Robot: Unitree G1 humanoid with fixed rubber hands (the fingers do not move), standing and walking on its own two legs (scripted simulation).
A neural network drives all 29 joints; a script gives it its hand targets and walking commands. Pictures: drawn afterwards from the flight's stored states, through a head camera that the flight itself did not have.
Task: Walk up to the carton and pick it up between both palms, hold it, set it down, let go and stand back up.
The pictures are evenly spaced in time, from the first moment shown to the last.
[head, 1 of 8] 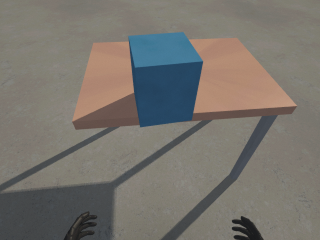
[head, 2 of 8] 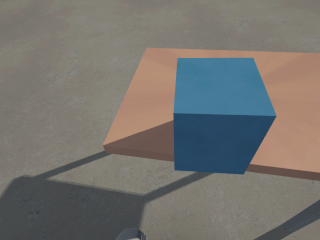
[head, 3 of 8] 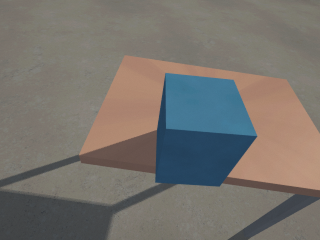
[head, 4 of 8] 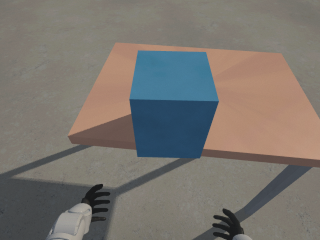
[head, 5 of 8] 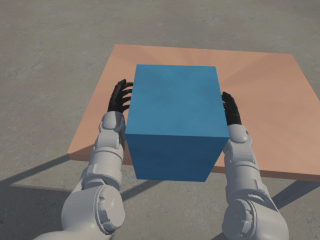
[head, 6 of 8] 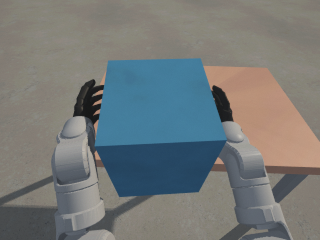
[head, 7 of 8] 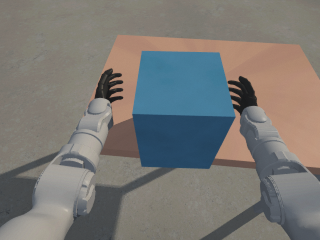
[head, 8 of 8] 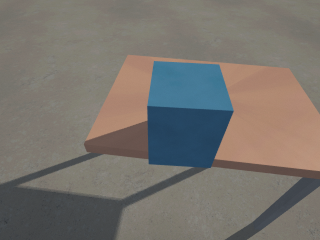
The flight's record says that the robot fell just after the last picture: no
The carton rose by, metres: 0.11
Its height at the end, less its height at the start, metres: +0.00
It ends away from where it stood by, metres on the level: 0.02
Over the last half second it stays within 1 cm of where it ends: yes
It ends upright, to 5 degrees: yes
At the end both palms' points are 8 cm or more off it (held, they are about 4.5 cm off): yes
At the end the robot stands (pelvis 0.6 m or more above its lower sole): yes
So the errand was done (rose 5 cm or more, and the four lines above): yes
